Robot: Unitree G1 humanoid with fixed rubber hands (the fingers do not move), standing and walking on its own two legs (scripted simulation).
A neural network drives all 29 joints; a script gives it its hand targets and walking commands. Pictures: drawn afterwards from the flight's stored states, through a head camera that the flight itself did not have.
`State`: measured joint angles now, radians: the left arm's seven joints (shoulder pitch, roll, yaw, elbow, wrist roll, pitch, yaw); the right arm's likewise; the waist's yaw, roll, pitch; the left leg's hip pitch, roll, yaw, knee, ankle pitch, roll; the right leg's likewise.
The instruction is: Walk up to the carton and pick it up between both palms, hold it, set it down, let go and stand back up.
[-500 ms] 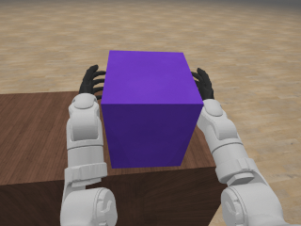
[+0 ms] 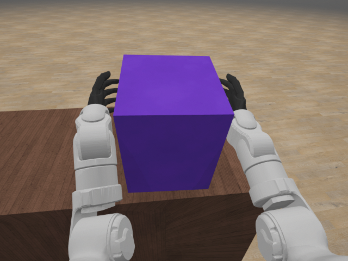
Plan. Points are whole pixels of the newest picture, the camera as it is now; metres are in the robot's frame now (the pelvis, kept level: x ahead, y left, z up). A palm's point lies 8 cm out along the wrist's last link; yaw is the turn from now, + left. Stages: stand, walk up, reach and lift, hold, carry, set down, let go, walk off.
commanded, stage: hold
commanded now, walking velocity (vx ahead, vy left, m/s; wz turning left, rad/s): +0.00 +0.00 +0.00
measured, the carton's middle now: (168, 125) +0.40 +0.00 +0.17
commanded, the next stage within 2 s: none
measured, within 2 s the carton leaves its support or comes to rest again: neither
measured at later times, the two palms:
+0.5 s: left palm (90, 102) +0.36 +0.16 +0.27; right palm (235, 98) +0.36 -0.13 +0.26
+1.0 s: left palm (92, 101) +0.36 +0.15 +0.27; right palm (236, 95) +0.36 -0.14 +0.26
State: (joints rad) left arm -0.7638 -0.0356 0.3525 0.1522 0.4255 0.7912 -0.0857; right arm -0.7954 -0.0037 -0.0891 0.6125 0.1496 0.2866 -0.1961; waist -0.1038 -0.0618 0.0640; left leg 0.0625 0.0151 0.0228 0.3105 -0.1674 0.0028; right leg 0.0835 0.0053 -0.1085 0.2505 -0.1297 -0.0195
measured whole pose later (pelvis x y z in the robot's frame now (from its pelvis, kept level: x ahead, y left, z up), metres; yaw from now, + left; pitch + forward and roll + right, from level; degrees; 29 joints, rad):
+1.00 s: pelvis +0.00 -0.01 +0.00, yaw +0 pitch -12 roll +0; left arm -0.79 -0.01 0.39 0.09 0.45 0.90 -0.15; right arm -0.87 -0.03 -0.03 0.55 0.23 0.44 -0.25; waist -0.10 -0.05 0.03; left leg 0.08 0.02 0.02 0.31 -0.17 -0.01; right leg 0.09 0.01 -0.11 0.27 -0.15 -0.03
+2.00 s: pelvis +0.00 -0.01 +0.00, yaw +0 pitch -11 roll +0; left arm -0.79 -0.01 0.38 0.10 0.44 0.90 -0.15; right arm -0.86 -0.02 -0.05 0.55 0.21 0.45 -0.25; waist -0.11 -0.04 0.02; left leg 0.06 0.02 0.02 0.31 -0.17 -0.01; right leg 0.07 0.01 -0.11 0.26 -0.14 -0.03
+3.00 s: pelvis +0.00 -0.01 +0.00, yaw +0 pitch -12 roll +0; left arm -0.78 -0.02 0.38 0.08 0.44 0.90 -0.13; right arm -0.85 -0.02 -0.05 0.55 0.21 0.44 -0.24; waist -0.11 -0.05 0.03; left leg 0.06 0.02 0.02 0.31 -0.17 -0.01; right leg 0.08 0.01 -0.11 0.26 -0.14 -0.03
